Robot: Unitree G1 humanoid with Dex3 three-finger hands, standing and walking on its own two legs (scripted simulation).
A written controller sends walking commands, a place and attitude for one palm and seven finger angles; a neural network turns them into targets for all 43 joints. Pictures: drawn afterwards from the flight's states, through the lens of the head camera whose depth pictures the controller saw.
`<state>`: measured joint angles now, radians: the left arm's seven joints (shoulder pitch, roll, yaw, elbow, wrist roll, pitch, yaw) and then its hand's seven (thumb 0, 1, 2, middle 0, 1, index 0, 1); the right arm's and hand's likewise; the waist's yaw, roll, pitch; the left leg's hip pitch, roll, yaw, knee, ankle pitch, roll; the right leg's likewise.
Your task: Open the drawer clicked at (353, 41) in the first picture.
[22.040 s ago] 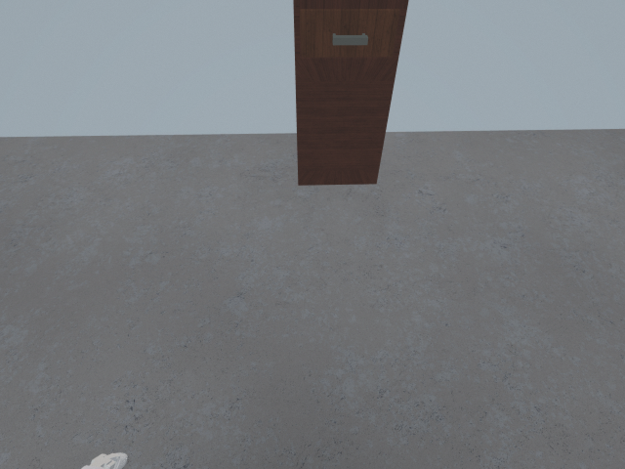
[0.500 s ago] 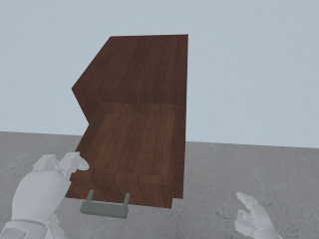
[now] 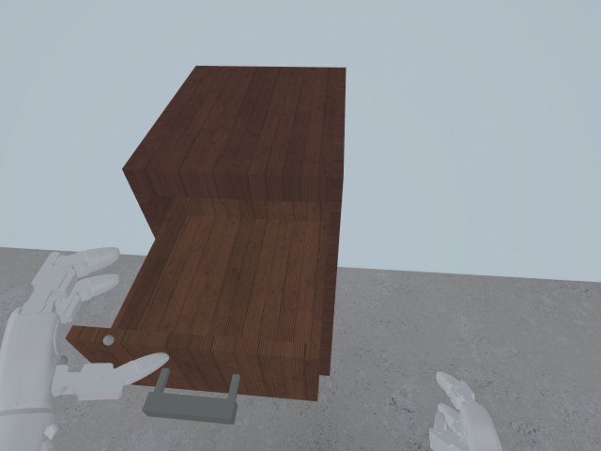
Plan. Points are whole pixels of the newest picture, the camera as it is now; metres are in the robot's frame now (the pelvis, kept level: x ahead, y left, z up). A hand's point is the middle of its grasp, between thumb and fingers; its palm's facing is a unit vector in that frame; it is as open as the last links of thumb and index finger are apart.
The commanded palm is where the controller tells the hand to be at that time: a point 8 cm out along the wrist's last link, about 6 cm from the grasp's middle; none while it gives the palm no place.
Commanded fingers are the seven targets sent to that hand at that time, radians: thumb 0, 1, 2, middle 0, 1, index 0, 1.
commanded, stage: draw the hand back to the body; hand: left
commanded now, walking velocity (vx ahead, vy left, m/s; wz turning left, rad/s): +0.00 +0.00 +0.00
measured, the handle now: (195, 392) +0.21 +0.18 -0.06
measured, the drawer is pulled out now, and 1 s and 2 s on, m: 0.29 0.29 0.29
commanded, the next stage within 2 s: step back with the hand held close in 0.58 s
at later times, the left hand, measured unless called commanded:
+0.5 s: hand (84, 346) +0.17 +0.23 +0.15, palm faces +0.39 -0.83 -0.40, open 7.9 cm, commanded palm +0.12 +0.27 +0.17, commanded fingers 0.00 0.90 0.90 -0.20 -0.30 -0.20 -0.30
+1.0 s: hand (94, 357) +0.17 +0.22 +0.14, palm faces +0.26 -0.82 -0.51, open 7.4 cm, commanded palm +0.10 +0.27 +0.17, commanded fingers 0.00 0.90 0.90 -0.20 -0.30 -0.20 -0.30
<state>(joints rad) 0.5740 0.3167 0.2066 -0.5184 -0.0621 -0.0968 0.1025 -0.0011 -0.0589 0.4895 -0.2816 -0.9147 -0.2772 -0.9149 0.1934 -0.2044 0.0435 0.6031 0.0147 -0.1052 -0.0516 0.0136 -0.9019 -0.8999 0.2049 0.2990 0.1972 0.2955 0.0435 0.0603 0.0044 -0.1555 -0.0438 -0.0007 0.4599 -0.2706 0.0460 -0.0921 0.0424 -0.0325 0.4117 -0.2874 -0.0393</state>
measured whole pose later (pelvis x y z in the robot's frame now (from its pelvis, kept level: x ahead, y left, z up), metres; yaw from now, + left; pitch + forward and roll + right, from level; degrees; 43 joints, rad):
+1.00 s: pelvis -0.02 -0.01 +0.00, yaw +0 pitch +2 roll -1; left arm 0.65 0.39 0.33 -0.56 -0.05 -0.16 0.10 0.02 0.89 0.90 -0.21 -0.30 -0.21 -0.30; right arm 0.15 -0.25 -0.03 0.56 0.03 0.01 -0.06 0.01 -0.90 -0.90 0.20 0.30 0.20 0.30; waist 0.00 0.04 0.04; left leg -0.29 -0.03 -0.01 0.48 -0.23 0.03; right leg -0.22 0.06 -0.05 0.42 -0.24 -0.05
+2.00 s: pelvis -0.17 -0.02 -0.01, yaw -2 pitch +5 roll -3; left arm 0.64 0.50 0.43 -0.72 -0.10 -0.22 0.07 0.02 0.89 0.90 -0.21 -0.30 -0.21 -0.30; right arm 0.06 -0.18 0.03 0.56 0.00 -0.11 -0.02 0.01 -0.90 -0.90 0.21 0.30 0.20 0.30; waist 0.00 0.01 0.09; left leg -0.56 0.05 -0.01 0.45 0.01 0.01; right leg -0.18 0.07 -0.04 0.45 -0.37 -0.02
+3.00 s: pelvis -0.27 -0.04 -0.01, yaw +5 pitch +0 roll +0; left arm 0.51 0.36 0.24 -0.31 0.02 -0.16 0.09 0.01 0.89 0.90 -0.21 -0.30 -0.21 -0.30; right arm 0.19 -0.23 -0.02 0.68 0.01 -0.10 0.00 0.01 -0.90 -0.90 0.20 0.30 0.20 0.30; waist 0.00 0.03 0.00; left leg -0.31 0.01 0.00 0.56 -0.26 0.00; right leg -0.27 -0.01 -0.13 0.54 -0.27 -0.04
